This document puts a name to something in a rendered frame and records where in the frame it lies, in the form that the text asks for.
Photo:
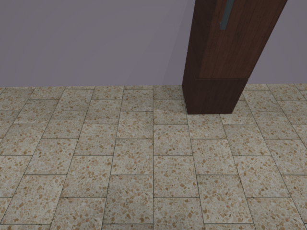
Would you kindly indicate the cupboard door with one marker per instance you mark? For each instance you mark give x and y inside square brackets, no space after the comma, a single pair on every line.
[233,52]

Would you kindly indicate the handle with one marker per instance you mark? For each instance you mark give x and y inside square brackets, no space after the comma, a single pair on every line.
[226,14]

